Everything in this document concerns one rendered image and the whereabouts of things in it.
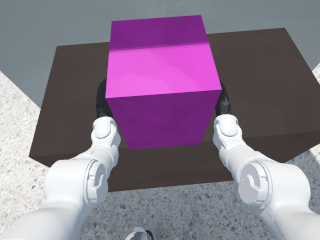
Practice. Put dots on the robot left hand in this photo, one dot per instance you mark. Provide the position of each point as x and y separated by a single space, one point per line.
102 107

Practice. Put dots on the left robot forearm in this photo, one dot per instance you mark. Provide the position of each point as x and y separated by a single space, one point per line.
105 142

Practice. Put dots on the carton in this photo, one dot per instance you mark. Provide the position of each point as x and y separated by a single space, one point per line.
162 83

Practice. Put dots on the pedestal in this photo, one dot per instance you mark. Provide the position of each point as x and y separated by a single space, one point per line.
272 92

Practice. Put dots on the right robot upper arm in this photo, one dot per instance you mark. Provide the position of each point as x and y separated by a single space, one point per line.
279 193

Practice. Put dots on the robot right hand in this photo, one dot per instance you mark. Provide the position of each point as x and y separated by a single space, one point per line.
223 106

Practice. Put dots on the left robot upper arm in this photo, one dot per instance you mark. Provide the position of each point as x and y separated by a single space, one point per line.
72 188

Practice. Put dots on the left robot shin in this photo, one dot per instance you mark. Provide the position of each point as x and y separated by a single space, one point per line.
139 229

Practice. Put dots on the right robot forearm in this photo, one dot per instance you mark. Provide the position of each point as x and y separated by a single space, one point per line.
233 151

